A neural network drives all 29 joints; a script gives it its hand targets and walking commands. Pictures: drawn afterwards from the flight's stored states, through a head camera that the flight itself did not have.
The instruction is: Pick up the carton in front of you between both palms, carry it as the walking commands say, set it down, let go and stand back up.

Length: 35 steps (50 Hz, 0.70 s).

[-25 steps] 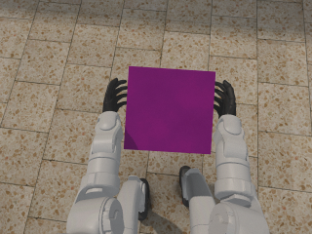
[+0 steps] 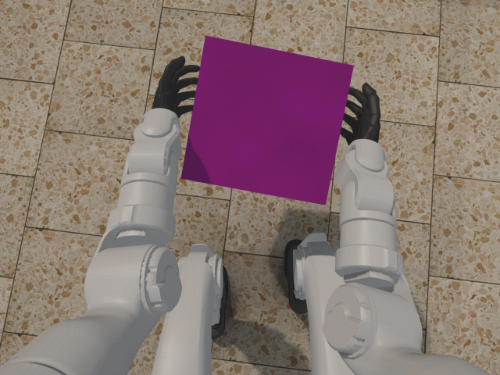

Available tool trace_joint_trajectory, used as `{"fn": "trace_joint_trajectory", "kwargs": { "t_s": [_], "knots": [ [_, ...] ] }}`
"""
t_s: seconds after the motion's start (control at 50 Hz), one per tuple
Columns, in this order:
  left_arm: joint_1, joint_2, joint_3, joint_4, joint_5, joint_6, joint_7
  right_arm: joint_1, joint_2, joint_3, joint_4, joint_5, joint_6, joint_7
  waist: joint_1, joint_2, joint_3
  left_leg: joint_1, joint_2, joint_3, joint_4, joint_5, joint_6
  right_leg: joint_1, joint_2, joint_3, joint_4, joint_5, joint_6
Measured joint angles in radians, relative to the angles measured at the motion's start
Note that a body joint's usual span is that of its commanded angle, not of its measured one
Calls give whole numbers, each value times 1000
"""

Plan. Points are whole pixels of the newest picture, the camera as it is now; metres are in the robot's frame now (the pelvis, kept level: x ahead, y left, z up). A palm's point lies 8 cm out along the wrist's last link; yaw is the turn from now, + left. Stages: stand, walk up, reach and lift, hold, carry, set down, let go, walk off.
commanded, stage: set down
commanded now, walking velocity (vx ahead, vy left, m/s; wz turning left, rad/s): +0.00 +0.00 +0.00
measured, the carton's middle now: (261, 132) +0.48 -0.02 -0.18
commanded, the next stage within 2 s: none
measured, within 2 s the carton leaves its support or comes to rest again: rests again in 1.50 s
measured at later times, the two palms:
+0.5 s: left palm (192, 119) +0.53 +0.11 -0.24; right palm (332, 155) +0.45 -0.17 -0.24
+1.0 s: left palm (200, 124) +0.55 +0.11 -0.32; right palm (331, 145) +0.48 -0.18 -0.28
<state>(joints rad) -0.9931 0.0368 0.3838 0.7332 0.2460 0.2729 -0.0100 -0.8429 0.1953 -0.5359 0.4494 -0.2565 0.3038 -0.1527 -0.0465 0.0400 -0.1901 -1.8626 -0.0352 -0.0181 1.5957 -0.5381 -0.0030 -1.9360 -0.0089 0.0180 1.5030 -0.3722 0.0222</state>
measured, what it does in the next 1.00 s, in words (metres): lowers itself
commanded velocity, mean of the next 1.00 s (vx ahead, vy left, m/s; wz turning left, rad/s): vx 0.00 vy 0.00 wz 0.00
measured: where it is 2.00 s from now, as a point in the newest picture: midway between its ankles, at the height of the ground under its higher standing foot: (257, 300)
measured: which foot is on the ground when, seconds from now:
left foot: down 0.00-1.00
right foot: down 0.00-1.00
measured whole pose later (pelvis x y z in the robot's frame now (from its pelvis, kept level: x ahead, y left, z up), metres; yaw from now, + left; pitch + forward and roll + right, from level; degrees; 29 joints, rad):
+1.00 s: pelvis -0.01 +0.02 -0.15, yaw -3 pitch +47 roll -7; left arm -1.48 0.33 0.00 1.14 0.10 0.24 0.03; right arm -1.27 0.06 -0.71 0.78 -0.14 0.20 -0.12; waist -0.17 -0.04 0.11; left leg -2.32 -0.08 -0.05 2.13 -0.63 0.02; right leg -2.34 0.01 0.02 1.97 -0.45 0.10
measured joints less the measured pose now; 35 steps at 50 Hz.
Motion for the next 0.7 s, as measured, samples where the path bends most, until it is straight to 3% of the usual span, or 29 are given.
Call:
{"fn": "trace_joint_trajectory", "kwargs": {
  "t_s": [0.16,0.38,0.54,0.6,0.7],
  "knots": [
    [-109,61,-50,71,-25,4,10,-70,-11,-16,21,27,-4,-29,-16,-2,45,-135,-9,-6,141,-25,3,-129,-3,-4,127,-18,8],
    [-271,125,-114,171,-26,-3,29,-182,-33,-74,59,47,-21,-26,-42,-9,146,-280,-24,-6,295,-41,17,-259,-5,3,262,-30,33],
    [-392,194,-216,249,-80,-19,44,-256,-61,-86,91,92,-46,-26,-60,-15,259,-356,-40,-7,393,-49,26,-322,-12,4,350,-42,49],
    [-423,236,-258,287,-103,-22,53,-325,-73,-95,141,100,-37,-35,-81,-26,290,-375,-41,-10,430,-58,28,-337,-11,1,380,-49,53],
    [-463,285,-323,351,-127,-33,47,-401,-91,-135,217,95,-74,-8,-105,-51,309,-406,-41,-18,479,-77,30,-365,-9,-7,420,-63,57]
  ]
}}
